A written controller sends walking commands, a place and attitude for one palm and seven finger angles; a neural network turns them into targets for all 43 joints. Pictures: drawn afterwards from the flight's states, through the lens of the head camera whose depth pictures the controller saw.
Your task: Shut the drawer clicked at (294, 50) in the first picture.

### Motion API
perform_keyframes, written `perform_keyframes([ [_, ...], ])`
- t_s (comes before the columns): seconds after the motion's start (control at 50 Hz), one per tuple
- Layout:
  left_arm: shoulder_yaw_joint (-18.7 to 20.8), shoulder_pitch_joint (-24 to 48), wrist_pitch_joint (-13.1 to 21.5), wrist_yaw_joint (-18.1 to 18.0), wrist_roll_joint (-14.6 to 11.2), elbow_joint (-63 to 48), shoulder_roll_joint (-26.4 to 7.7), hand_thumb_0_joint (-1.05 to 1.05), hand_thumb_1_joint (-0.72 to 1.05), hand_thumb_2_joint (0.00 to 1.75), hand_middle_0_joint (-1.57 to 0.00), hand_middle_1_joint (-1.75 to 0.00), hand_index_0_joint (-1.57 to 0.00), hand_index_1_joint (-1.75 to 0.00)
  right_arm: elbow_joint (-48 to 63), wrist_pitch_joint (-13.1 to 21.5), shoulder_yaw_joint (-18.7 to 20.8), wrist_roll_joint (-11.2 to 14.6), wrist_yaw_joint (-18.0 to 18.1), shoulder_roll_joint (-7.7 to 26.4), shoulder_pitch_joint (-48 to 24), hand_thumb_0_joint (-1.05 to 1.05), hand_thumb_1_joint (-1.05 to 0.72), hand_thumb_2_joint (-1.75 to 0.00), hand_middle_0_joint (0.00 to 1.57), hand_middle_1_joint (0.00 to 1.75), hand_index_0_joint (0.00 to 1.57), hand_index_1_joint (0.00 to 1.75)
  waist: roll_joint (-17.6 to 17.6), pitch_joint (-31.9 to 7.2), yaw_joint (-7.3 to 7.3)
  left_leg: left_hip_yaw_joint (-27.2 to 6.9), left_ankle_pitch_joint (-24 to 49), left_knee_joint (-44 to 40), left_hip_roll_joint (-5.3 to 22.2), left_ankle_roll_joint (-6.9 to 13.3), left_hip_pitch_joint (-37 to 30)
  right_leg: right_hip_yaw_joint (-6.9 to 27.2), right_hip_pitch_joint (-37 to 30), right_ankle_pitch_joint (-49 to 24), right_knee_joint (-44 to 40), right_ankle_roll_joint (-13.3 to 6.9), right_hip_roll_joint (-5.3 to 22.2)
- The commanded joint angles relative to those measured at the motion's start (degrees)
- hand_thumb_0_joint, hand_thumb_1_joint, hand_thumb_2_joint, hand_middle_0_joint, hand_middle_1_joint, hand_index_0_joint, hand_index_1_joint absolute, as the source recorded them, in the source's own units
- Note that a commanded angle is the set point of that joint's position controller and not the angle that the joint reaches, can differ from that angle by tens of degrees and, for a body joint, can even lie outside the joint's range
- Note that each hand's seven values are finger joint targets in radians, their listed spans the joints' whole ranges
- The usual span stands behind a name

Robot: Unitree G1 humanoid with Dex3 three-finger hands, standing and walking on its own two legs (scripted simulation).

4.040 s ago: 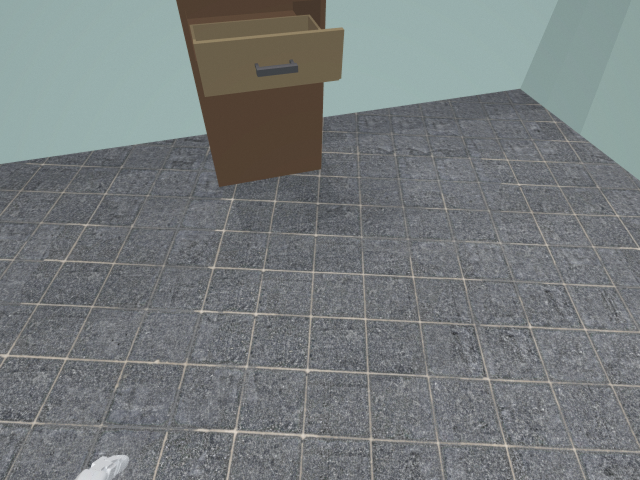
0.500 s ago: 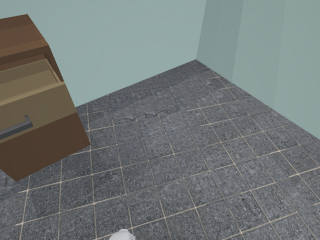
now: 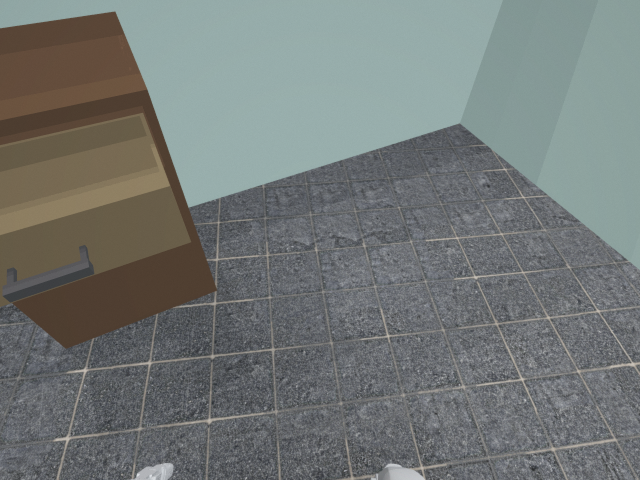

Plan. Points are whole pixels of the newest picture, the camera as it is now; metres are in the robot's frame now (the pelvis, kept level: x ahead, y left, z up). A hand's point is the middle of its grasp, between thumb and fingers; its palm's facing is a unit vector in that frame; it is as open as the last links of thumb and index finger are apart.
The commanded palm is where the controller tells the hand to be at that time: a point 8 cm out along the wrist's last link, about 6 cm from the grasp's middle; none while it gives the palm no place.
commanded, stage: turn to face it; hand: left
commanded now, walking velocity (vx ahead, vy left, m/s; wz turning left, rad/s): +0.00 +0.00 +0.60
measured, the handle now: (49, 270) +0.44 +0.48 -0.09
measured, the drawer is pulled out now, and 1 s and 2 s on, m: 0.27 0.27 0.27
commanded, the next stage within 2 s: take the last steps up to it in 0.64 s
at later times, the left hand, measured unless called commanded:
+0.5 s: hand out of the picture -0.02 +0.18 -0.17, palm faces +0.35 -0.90 -0.25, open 7.4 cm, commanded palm none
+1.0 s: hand out of the picture -0.02 +0.20 -0.16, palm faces +0.43 -0.88 -0.21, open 7.4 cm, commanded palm none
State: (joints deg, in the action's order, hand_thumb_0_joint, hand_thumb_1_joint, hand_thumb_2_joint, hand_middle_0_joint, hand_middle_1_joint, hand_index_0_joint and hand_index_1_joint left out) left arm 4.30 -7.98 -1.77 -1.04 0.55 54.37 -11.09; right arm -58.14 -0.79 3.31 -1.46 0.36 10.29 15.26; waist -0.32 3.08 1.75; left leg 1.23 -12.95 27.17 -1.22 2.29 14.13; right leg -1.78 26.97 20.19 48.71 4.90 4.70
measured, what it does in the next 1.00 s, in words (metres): steps on the spot, turning left: right foot, then left foot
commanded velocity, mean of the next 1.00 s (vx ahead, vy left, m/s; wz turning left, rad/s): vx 0.08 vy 0.01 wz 0.32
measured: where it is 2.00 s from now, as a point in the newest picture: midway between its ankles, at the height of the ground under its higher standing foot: outside the picture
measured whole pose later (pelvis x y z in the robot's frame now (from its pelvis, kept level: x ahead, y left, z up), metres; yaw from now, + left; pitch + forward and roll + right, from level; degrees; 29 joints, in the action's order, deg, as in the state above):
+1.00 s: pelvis +0.00 +0.00 +0.00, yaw +25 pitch -1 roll +0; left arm 2.5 -12.5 -2.1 0.3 1.3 56.7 -11.4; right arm -57.7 -0.3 2.2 -1.6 0.7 10.2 16.1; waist 0.2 0.8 1.4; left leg 2.2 -13.2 24.0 -2.1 3.7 9.9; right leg -3.4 17.5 24.6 41.3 2.6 3.5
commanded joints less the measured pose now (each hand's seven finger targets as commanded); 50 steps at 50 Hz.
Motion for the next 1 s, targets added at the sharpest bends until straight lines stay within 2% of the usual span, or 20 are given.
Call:
perform_keyframes([
  [0.0,0.6,-3.99,1.44,-0.46,-0.25,-4.4,-3.59,0.0,0.9,0.9,-0.2,-0.3,-0.2,-0.3,5.24,0.43,3.01,0.06,0.43,11.48,-1.67,0.0,-0.9,-0.9,0.2,0.3,0.2,0.3,9.41,-4.83,-1.94,-16.14,22.42,-3.41,13.68,7.05,0.37,-0.88,-9.59,-1.05,-11.15,-0.4,-2.98],
  [0.02,0.78,-5.77,1.85,-0.5,-0.3,-4.21,-4.04,0.0,0.9,0.9,-0.2,-0.3,-0.2,-0.3,5.69,0.29,3.15,0.25,0.39,11.6,-2.6,0.0,-0.9,-0.9,0.2,0.3,0.2,0.3,8.85,-5.4,-3.08,-15.67,20.94,-0.71,12.09,5.43,1.7,-1.05,-13.77,-5.81,-18.13,-0.45,-2.91],
  [0.04,1.04,-7.42,2.53,-0.68,-0.1,-3.96,-6.23,0.0,0.9,0.9,-0.2,-0.3,-0.2,-0.3,6.08,0.29,3.07,0.72,0.11,10.42,-2.51,0.0,-0.9,-0.9,0.2,0.3,0.2,0.3,4.24,-6.01,-3.99,-14.02,14.61,3.67,9.31,2.57,5.99,0.93,-21.0,-12.43,-26.2,-0.69,-0.4],
  [0.06,1.99,-8.72,3.23,-1.18,0.82,-4.21,-11.72,0.0,0.9,0.9,-0.2,-0.3,-0.2,-0.3,6.78,0.33,2.43,1.22,-0.23,6.15,0.03,0.0,-0.9,-0.9,0.2,0.3,0.2,0.3,-11.27,-8.8,-3.94,-5.6,-4.44,16.58,1.93,-2.44,15.79,13.08,-31.17,-21.11,-31.48,-4.4,14.06],
  [0.08,2.32,-10.04,2.91,-1.16,0.75,-4.75,-15.19,0.0,0.9,0.9,-0.2,-0.3,-0.2,-0.3,8.36,0.12,2.53,0.79,-0.06,5.88,-0.73,0.0,-0.9,-0.9,0.2,0.3,0.2,0.3,-18.05,-8.61,-4.39,-1.53,-23.46,29.45,-1.39,-4.66,19.6,20.72,-27.27,-32.18,-31.11,-11.08,25.22],
  [0.1,1.9,-8.63,2.66,-1.25,0.6,-5.47,-13.66,0.0,0.9,0.9,-0.2,-0.3,-0.2,-0.3,8.31,-0.47,3.02,0.54,-0.07,7.47,-1.17,0.0,-0.9,-0.9,0.2,0.3,0.2,0.3,-11.05,-7.14,-3.94,-4.25,-21.62,38.17,0.92,-4.25,18.37,16.81,-21.89,-29.67,-30.61,-13.77,24.12],
  [0.14,1.08,-1.26,2.42,-1.51,0.46,-7.25,-9.81,0.0,0.9,0.9,-0.2,-0.3,-0.2,-0.3,6.76,-1.78,3.31,0.39,-0.83,6.96,-0.76,0.0,-0.9,-0.9,0.2,0.3,0.2,0.3,-10.25,-2.81,-0.53,-3.48,-14.29,43.96,3.56,-5.0,18.2,10.18,-15.79,-19.89,-32.08,-11.42,18.25],
  [0.2,0.18,-1.69,2.76,-1.27,0.42,-7.4,-7.84,0.0,0.9,0.9,-0.2,-0.3,-0.2,-0.3,6.34,-2.38,2.66,0.14,-1.48,6.38,-0.85,0.0,-0.9,-0.9,0.2,0.3,0.2,0.3,-9.22,-1.7,-0.45,-1.62,-9.04,44.26,3.95,-6.02,18.76,1.21,-16.52,-22.77,-30.79,-10.47,14.5],
  [0.32,0.69,-6.71,2.21,-1.17,0.98,-6.01,-10.34,0.0,0.9,0.9,-0.2,-0.3,-0.2,-0.3,8.43,-2.73,1.94,0.37,-1.74,6.35,-7.05,0.0,-0.9,-0.9,0.2,0.3,0.2,0.3,-9.17,-2.32,-3.19,1.48,-10.99,32.28,4.21,-6.73,16.72,-1.82,-20.83,-24.11,-30.01,-11.94,16.11],
  [0.44,1.47,-8.81,1.64,-0.77,1.45,-4.15,-12.67,0.0,0.9,0.9,-0.2,-0.3,-0.2,-0.3,9.79,-1.71,0.85,0.94,-1.63,5.69,-9.52,0.0,-0.9,-0.9,0.2,0.3,0.2,0.3,-11.7,-5.31,-4.64,4.95,-12.81,16.14,2.99,-5.07,8.09,-3.76,-22.21,-30.95,-25.21,-11.96,17.24],
  [0.5,1.62,-7.62,1.23,-0.52,0.57,-3.58,-12.45,0.0,0.9,0.9,-0.2,-0.3,-0.2,-0.3,8.23,-0.66,1.1,0.71,-1.37,8.22,-3.78,0.0,-0.9,-0.9,0.2,0.3,0.2,0.3,-6.94,-8.55,-0.94,4.84,1.33,-2.07,3.4,-3.8,-5.28,-8.17,-17.73,-27.3,-15.68,-6.99,14.67],
  [0.52,1.19,-8.21,0.94,-0.3,0.03,-4.53,-9.93,0.0,0.9,0.9,-0.2,-0.3,-0.2,-0.3,7.77,0.09,2.31,0.27,-1.06,13.75,-0.68,0.0,-0.9,-0.9,0.2,0.3,0.2,0.3,6.41,-11.37,0.89,-7.24,14.21,-6.85,13.2,-0.12,-15.7,-10.57,-7.12,-12.7,-4.55,-3.06,9.3],
  [0.54,-0.46,-5.6,0.54,-0.16,0.11,-6.99,-6.32,0.0,0.9,0.9,-0.2,-0.3,-0.2,-0.3,7.65,-0.06,3.39,0.5,-0.59,19.36,2.38,0.0,-0.9,-0.9,0.2,0.3,0.2,0.3,19.33,-10.54,2.44,-21.71,36.63,-7.95,25.79,6.86,-17.99,-8.06,4.89,17.88,6.67,0.32,2.66],
  [0.56,-0.37,-3.84,-0.11,-0.59,0.35,-7.01,-7.69,0.0,0.9,0.9,-0.2,-0.3,-0.2,-0.3,6.67,-0.54,3.04,0.42,-0.14,19.07,3.16,0.0,-0.9,-0.9,0.2,0.3,0.2,0.3,13.45,-9.94,2.71,-18.98,39.98,-5.98,27.27,10.91,-14.56,-2.08,4.09,18.27,11.72,-0.75,2.99],
  [0.62,0.16,-4.41,-0.59,-0.25,0.37,-3.34,-7.89,0.0,0.9,0.9,-0.2,-0.3,-0.2,-0.3,7.76,-0.15,1.41,0.39,0.97,13.7,-5.45,0.0,-0.9,-0.9,0.2,0.3,0.2,0.3,11.54,-3.92,-0.65,-10.91,34.46,-6.67,18.34,8.03,-8.47,0.69,4.46,7.14,16.65,-0.55,2.61],
  [0.68,0.06,-7.46,-0.49,0.15,0.21,-1.54,-7.7,0.0,0.9,0.9,-0.2,-0.3,-0.2,-0.3,7.79,0.42,0.8,0.74,0.94,12.14,-6.04,0.0,-0.9,-0.9,0.2,0.3,0.2,0.3,8.38,-4.61,-1.9,-7.26,32.53,-7.66,14.75,6.5,-9.16,-0.04,2.35,1.95,15.77,-0.09,1.37],
  [0.74,-0.21,-7.31,-0.47,-0.03,0.26,-0.83,-7.17,0.0,0.9,0.9,-0.2,-0.3,-0.2,-0.3,6.39,0.72,0.6,0.83,1.0,10.95,-3.59,0.0,-0.9,-0.9,0.2,0.3,0.2,0.3,7.93,-4.8,-1.53,-8.13,29.08,-9.23,14.49,6.87,-10.93,0.29,1.83,0.86,12.57,0.17,0.94],
  [0.88,-0.94,-1.86,0.73,0.99,0.91,-2.46,-5.12,0.0,0.9,0.9,-0.2,-0.3,-0.2,-0.3,3.71,1.43,1.14,0.01,0.78,10.19,2.01,0.0,-0.9,-0.9,0.2,0.3,0.2,0.3,7.85,-0.03,0.86,-17.01,-7.81,-15.88,15.85,9.56,-7.35,-0.5,0.54,5.0,-1.21,-1.58,0.22],
  [0.94,-1.11,-3.3,1.6,1.19,0.93,-2.04,-4.1,0.0,0.9,0.9,-0.2,-0.3,-0.2,-0.3,2.83,1.66,1.22,-0.07,0.66,9.61,1.94,0.0,-0.9,-0.9,0.2,0.3,0.2,0.3,7.44,0.93,-0.24,-18.01,-12.78,-15.46,14.76,9.06,-2.16,-1.71,-7.07,5.3,-9.95,-2.7,-1.51],
  [0.98,-1.13,-9.08,2.22,1.22,0.88,0.28,-3.04,0.0,0.9,0.9,-0.2,-0.3,-0.2,-0.3,2.16,1.62,0.96,0.12,0.66,8.89,0.68,0.0,-0.9,-0.9,0.2,0.3,0.2,0.3,5.96,0.04,-3.03,-15.45,-16.8,-12.13,12.06,6.99,3.21,-3.27,-17.31,-0.04,-18.89,-3.11,-3.09],
])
